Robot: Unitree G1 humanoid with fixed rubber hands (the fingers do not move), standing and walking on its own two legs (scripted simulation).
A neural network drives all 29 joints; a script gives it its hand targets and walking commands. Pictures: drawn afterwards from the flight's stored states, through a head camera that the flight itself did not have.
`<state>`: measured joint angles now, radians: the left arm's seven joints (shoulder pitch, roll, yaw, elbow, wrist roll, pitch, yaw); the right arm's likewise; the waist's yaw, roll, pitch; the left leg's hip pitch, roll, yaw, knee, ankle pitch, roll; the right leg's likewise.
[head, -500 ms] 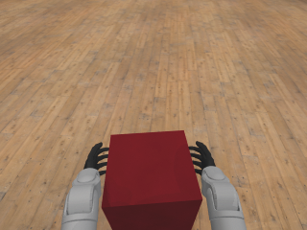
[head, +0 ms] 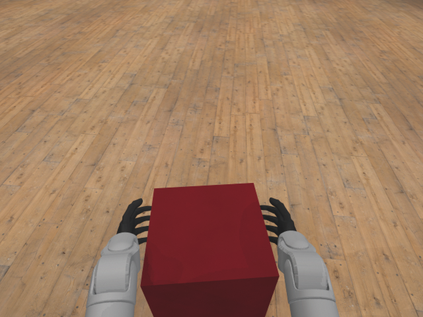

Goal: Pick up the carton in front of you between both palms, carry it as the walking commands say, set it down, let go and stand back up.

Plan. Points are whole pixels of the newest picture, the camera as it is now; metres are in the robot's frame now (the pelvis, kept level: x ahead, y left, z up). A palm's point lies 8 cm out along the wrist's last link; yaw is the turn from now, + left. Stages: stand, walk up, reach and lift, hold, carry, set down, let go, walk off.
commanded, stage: carry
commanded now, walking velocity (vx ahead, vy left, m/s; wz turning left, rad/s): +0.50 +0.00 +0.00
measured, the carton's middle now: (208, 260) +0.27 +0.00 -0.05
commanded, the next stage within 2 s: none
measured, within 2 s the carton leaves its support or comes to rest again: neither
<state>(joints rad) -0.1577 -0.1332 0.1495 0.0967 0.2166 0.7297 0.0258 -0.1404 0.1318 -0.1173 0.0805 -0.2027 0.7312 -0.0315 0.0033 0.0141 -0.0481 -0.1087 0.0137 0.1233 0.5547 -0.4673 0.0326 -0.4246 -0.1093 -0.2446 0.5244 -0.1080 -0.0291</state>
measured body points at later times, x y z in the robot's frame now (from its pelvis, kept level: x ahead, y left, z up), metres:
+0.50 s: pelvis +0.12 -0.03 +0.03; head +0.15 -0.03 +0.47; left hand +0.40 +0.14 +0.04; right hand +0.42 -0.16 +0.04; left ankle +0.12 +0.10 -0.68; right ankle +0.08 -0.12 -0.72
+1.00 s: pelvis +0.34 +0.02 +0.02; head +0.38 +0.03 +0.47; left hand +0.64 +0.17 +0.03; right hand +0.64 -0.14 +0.04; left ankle +0.33 +0.11 -0.72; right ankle +0.41 -0.09 -0.71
